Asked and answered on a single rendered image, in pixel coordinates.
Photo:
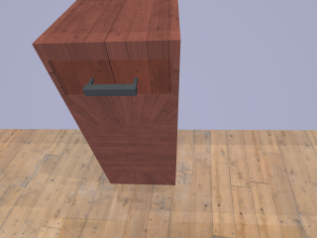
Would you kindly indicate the handle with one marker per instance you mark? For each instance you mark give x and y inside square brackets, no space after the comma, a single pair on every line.
[91,89]

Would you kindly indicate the drawer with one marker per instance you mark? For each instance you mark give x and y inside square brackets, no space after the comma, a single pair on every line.
[154,75]

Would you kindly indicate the cabinet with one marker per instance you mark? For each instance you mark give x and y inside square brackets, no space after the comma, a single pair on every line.
[134,138]

